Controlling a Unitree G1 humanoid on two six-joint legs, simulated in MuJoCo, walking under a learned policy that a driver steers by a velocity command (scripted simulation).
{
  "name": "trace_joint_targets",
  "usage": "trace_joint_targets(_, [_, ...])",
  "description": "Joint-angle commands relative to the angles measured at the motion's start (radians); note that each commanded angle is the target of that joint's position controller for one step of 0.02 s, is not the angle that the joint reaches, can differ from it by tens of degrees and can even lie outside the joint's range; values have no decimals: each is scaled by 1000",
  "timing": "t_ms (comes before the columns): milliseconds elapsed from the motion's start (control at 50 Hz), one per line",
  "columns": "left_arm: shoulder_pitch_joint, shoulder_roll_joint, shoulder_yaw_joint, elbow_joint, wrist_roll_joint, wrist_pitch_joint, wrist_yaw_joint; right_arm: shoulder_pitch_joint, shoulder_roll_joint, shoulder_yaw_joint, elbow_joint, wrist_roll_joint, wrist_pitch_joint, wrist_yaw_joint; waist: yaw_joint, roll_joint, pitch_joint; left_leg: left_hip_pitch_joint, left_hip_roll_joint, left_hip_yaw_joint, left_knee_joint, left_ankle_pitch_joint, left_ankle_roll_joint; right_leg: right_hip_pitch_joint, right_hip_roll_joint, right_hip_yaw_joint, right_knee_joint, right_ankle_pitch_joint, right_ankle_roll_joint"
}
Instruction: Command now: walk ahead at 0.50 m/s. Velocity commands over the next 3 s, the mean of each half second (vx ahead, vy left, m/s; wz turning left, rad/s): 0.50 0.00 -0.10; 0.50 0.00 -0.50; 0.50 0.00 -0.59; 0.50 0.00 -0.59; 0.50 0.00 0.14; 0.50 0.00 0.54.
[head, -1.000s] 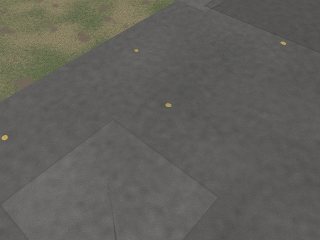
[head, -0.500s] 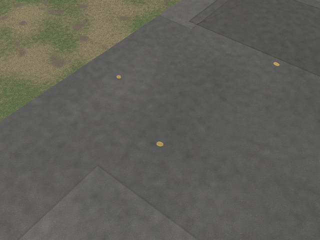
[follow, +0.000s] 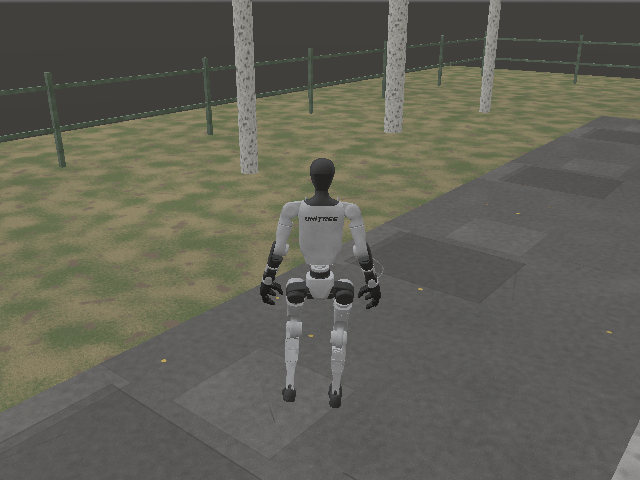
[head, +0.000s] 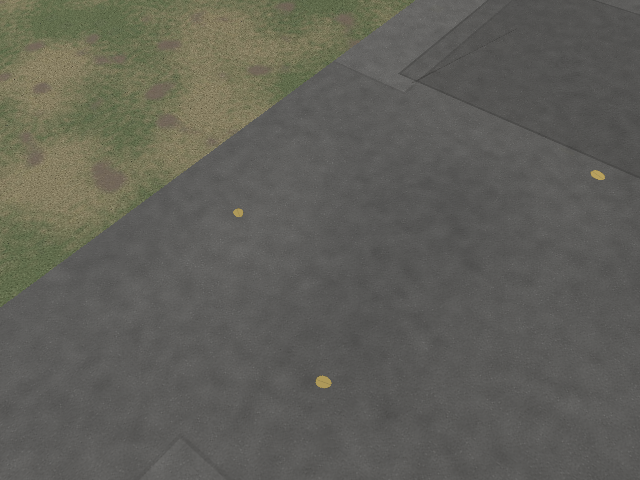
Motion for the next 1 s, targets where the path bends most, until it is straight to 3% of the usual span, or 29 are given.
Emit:
trace_joint_targets(20, [9, 110, 17, -30, 2, -18, 8, 50, -49, -20, -42, -5, 11, -7, -31, -100, -39, -120, 82, -37, -60, 79, -12, 97, -276, 270, -259, 132, -171])
trace_joint_targets(60, [41, 140, 23, -19, 1, -16, 22, -28, -57, -23, -71, -14, 16, -9, -18, -81, -10, -191, 87, -32, -162, 171, -34, 109, -277, 240, -282, 167, -175])
trace_joint_targets(100, [70, 143, 22, -11, -1, -9, 33, -94, -51, -21, -91, -18, 14, -5, -3, -79, 2, -221, 81, -23, -280, 283, -45, 132, -259, 198, -288, 193, -157])
trace_joint_targets(180, [134, 149, 20, 10, -12, -2, 40, -231, -28, -8, -125, -11, 7, 11, 41, -86, 32, -170, 36, 23, -502, 436, -42, 154, -226, 126, -296, 177, -124])
trace_joint_targets(260, [205, 157, 25, 46, -19, 15, 42, -334, -34, 1, -166, -2, 0, 33, 70, -86, 65, -204, 15, 26, -602, 392, -25, 289, -279, 131, -247, 190, -123])
trace_joint_targets(320, [204, 172, 34, 54, -24, 31, 47, -322, -66, -7, -182, -1, -11, 47, 32, -103, 50, -136, -7, 21, -652, 287, 8, 354, -317, 163, -164, 313, -102])
trace_joint_targets(340, [181, 183, 37, 47, -24, 35, 47, -262, -90, -18, -170, -2, -15, 46, -8, -118, 14, -33, -35, 40, -665, 257, 20, 348, -309, 164, -100, 444, -91])
trace_joint_targets(360, [152, 177, 34, 37, -25, 39, 47, -129, -126, -38, -131, -5, -18, 41, -81, -113, -63, 157, -64, 64, -689, 271, 42, 310, -266, 139, 40, 565, -70])
trace_joint_targets(380, [139, 143, 20, 16, -15, 39, 45, 63, -188, -62, -83, -18, -20, 31, -154, -77, -205, 468, 14, -9, -639, 300, 86, 151, -207, 105, 280, 464, -38])
trace_joint_targets(400, [252, 27, -12, 3, -11, 24, 39, 193, -286, -87, -57, -35, -14, 24, -133, 140, -372, 888, 286, -413, -675, 166, 220, -258, -46, 33, 684, 43, 41])
trace_joint_targets(420, [253, 45, -12, 16, -24, 4, 35, 205, -216, -64, -56, -30, -11, 26, -140, 214, -452, 910, 359, -672, -821, 73, 252, -381, -8, 177, 858, -436, 39])
trace_joint_targets(440, [171, 140, 17, -4, -54, -4, 35, 127, -154, -43, -64, -24, -13, 24, -130, 146, -295, 782, 324, -536, -843, 20, 196, -461, -66, 206, 931, -393, 25])
trace_joint_targets(460, [109, 144, 20, -22, -58, -4, 39, 40, -119, -31, -82, -23, -14, 22, -103, 96, -185, 628, 293, -395, -871, 46, 160, -465, -122, 174, 913, -302, 16])
trace_joint_targets(480, [81, 132, 25, -25, -48, 3, 46, -27, -85, -21, -85, -27, -18, 25, -73, 53, -109, 485, 254, -292, -918, 88, 139, -424, -157, 163, 856, -227, 16])
trace_joint_targets(520, [122, 85, 32, -13, -42, 34, 49, -82, -50, -14, -76, -40, -26, 29, -15, 84, -53, 330, 198, -144, -986, 149, 111, -313, -197, 169, 789, -145, 13])
trace_joint_targets(560, [124, 53, 33, -20, -42, 58, 49, -77, -62, -19, -62, -41, -31, 24, 2, 69, -24, 287, 189, -52, -1020, 222, 120, -317, -203, 164, 764, -98, 19])
trace_joint_targets(620, [51, 62, 42, -58, -32, 69, 48, -48, -92, -29, -45, -47, -31, 6, -1, 34, 10, 315, 191, 33, -1040, 297, 127, -415, -201, 186, 660, 31, 34])
trace_joint_targets(700, [-57, 48, 35, -100, -23, 59, 23, -20, -116, -34, -39, -43, -22, -12, -24, 17, 34, 361, 176, 144, -1050, 347, 108, -421, -184, 133, 447, 194, 42])
trace_joint_targets(780, [-196, 31, 19, -165, -21, 59, -3, 59, -138, -43, -19, -28, -3, -21, -75, -9, 81, 482, 209, 205, -1027, 394, 103, -460, -172, 66, 313, 186, 26])
trace_joint_targets(820, [-234, 34, 17, -197, -24, 60, -16, 80, -149, -49, -13, -19, 11, -20, -80, -2, 90, 555, 229, 227, -982, 466, 97, -471, -159, 35, 276, 118, 9])
trace_joint_targets(880, [-192, 77, 35, -223, -28, 63, -28, 47, -190, -62, -29, -5, 30, -23, -23, 48, 26, 599, 236, 268, -818, 896, 69, -318, -80, -48, 259, -29, -40])
trace_joint_targets(900, [-108, 110, 52, -212, -32, 64, -28, 31, -204, -65, -36, -2, 38, -24, 29, 64, -26, 590, 227, 280, -687, 1040, 57, -203, -36, -74, 257, -71, -63])
trace_joint_targets(920, [40, 160, 80, -178, -35, 63, -22, 6, -208, -63, -44, 4, 44, -24, 114, 53, -104, 527, 193, 301, -488, 1050, 27, 10, 10, -82, 184, -14, -98])
trace_joint_targets(940, [201, 249, 120, -138, -34, 71, 0, 8, -192, -55, -62, -10, 38, -25, 178, -34, -195, 296, 149, 301, -189, 775, -25, 315, -58, 84, 136, -10, -152])
trace_joint_targets(960, [188, 354, 131, -137, -41, 65, 9, 92, -20, -6, -115, -49, 9, -8, 46, -297, -259, -162, -60, 209, 164, -201, -88, 631, -313, 638, 62, -104, -333])
trace_joint_targets(980, [236, 292, 107, -164, -21, 51, 5, -2, -77, -8, -144, -1, -42, 7, 101, -199, -385, -295, -108, -34, 284, -279, -71, 706, -391, 912, -107, -218, -382])
trace_joint_targets(1000, [204, 226, 89, -158, -12, 38, 4, -107, -119, -19, -172, 36, -67, 16, 117, -144, -250, -391, -54, -54, 267, -183, -39, 638, -366, 769, -127, -136, -321])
